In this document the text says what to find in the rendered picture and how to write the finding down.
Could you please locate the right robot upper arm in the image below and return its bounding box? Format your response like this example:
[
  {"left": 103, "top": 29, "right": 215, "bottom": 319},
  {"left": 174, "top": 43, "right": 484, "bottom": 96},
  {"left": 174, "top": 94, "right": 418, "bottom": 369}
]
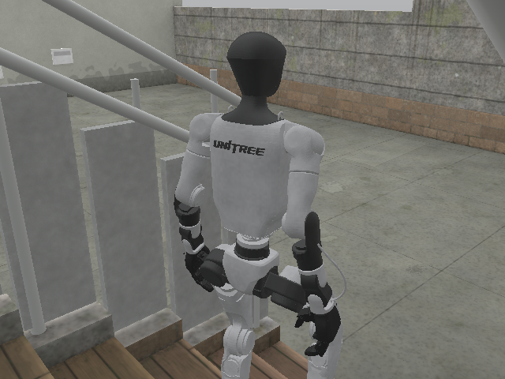
[{"left": 282, "top": 122, "right": 325, "bottom": 239}]

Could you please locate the right robot forearm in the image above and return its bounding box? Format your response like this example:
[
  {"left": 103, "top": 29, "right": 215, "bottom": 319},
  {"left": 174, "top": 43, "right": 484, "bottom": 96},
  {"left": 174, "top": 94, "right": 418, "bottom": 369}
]
[{"left": 292, "top": 212, "right": 334, "bottom": 314}]

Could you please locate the left robot forearm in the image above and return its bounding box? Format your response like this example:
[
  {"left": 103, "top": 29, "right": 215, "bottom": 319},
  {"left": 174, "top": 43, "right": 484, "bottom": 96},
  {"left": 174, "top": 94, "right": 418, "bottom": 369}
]
[{"left": 174, "top": 187, "right": 204, "bottom": 254}]

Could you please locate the robot left hand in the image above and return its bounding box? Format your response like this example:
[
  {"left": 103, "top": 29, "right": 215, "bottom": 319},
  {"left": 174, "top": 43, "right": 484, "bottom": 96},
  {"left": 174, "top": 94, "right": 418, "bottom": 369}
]
[{"left": 183, "top": 245, "right": 214, "bottom": 292}]

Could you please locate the robot left shin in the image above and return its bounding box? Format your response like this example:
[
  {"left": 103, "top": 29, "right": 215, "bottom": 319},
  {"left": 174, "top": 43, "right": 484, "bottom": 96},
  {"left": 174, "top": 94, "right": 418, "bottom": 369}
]
[{"left": 221, "top": 325, "right": 252, "bottom": 379}]

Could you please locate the right robot thigh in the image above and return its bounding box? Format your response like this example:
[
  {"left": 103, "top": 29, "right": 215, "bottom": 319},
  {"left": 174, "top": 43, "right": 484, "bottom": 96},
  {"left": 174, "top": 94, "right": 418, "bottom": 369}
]
[{"left": 264, "top": 265, "right": 341, "bottom": 343}]

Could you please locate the robot right hand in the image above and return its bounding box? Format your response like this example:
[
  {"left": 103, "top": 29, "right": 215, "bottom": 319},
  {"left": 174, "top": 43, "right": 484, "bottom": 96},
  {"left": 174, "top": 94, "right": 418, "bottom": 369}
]
[{"left": 294, "top": 303, "right": 341, "bottom": 357}]

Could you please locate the left robot upper arm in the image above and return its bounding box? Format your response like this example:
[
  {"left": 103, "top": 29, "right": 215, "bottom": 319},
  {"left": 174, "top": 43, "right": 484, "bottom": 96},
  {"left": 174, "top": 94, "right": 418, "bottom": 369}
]
[{"left": 175, "top": 113, "right": 224, "bottom": 207}]

